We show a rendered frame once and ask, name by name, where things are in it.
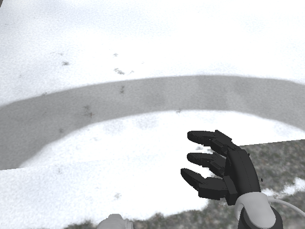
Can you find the right robot forearm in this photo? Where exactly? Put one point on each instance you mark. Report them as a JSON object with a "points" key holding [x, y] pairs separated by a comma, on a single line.
{"points": [[253, 211]]}

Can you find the left robot shin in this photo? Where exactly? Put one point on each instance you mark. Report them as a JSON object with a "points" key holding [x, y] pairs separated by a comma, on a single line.
{"points": [[113, 216]]}

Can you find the robot right hand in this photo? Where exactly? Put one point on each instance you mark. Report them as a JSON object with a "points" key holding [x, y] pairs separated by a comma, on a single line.
{"points": [[237, 170]]}

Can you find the left robot thigh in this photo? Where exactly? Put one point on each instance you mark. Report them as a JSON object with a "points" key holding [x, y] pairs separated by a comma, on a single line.
{"points": [[115, 223]]}

